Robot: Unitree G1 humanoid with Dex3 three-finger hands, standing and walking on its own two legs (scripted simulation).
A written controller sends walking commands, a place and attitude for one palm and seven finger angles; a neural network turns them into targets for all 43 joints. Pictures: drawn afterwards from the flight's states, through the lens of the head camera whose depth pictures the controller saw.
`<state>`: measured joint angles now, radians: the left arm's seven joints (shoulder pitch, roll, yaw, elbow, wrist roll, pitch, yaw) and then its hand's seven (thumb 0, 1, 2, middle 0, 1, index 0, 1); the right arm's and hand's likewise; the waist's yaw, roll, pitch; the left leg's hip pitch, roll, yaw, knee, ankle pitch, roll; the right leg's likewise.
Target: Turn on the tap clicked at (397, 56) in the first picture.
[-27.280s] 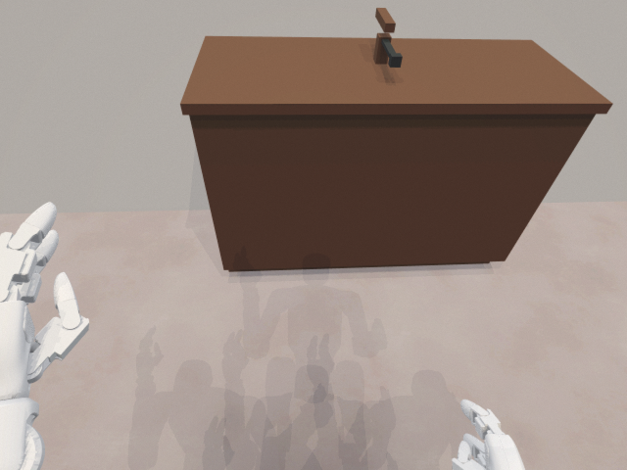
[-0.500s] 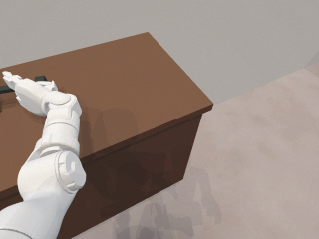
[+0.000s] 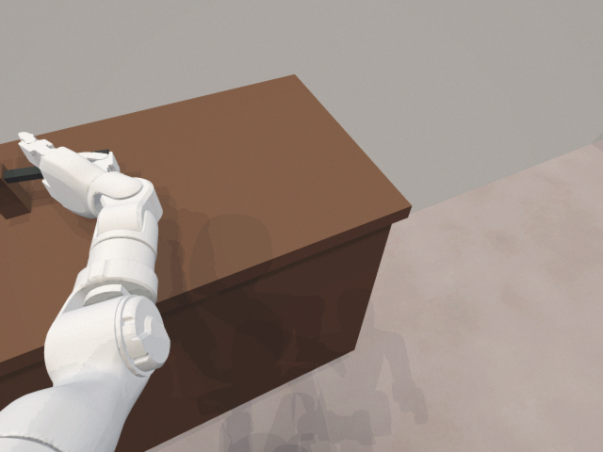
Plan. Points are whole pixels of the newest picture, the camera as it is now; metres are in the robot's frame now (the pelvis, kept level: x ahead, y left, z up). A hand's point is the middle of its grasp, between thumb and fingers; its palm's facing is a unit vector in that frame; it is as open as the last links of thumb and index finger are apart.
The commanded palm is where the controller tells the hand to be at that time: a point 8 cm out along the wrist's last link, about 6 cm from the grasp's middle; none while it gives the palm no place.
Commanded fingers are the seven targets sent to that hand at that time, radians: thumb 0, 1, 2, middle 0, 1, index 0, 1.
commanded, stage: lift the hand up off the lever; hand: left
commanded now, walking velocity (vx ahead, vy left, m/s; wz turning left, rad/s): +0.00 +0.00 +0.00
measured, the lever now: (102, 163) +0.53 +0.29 +0.10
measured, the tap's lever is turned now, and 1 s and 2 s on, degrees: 78 78 78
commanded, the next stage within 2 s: draw the hand back beside the body in 0.86 s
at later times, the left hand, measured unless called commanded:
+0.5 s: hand (99, 149) +0.47 +0.25 +0.17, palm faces +0.85 -0.52 -0.11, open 7.8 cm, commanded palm +0.41 +0.26 +0.17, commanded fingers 0.00 0.90 0.90 -0.15 -0.15 -0.15 -0.15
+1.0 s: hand (101, 151) +0.46 +0.24 +0.17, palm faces +0.83 -0.55 -0.12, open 7.8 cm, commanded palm +0.39 +0.26 +0.18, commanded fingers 0.00 0.90 0.90 -0.15 -0.16 -0.15 -0.16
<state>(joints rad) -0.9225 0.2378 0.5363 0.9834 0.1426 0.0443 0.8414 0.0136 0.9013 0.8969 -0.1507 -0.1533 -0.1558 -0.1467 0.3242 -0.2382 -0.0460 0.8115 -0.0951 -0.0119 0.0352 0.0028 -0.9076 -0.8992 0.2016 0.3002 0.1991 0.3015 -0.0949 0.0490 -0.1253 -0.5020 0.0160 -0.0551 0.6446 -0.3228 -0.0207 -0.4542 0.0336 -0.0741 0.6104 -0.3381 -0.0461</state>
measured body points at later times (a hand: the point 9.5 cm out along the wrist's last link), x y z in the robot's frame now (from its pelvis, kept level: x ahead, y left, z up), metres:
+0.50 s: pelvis +0.00 +0.00 +0.00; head +0.02 -0.01 +0.45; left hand +0.42 +0.27 +0.18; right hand +0.04 -0.25 -0.14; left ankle -0.01 +0.13 -0.72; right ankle -0.03 -0.09 -0.72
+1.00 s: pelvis +0.00 +0.00 +0.01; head +0.02 -0.01 +0.46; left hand +0.41 +0.27 +0.18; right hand +0.07 -0.25 -0.13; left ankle -0.01 +0.13 -0.72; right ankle -0.03 -0.09 -0.72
